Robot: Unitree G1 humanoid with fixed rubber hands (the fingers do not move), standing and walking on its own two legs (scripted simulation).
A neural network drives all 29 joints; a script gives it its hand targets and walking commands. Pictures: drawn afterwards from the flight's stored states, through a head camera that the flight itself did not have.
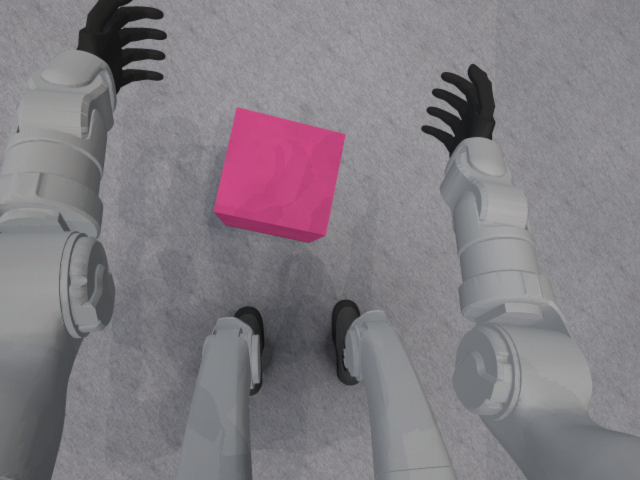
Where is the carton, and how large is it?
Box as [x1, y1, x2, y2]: [213, 107, 345, 242]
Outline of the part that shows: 237,107 213,211 226,225 307,242 325,235 345,134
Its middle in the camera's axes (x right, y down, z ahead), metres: -0.09 -0.12 +0.84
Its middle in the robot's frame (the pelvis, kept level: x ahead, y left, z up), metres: +0.52 +0.01 -0.51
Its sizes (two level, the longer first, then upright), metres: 0.210 0.200 0.250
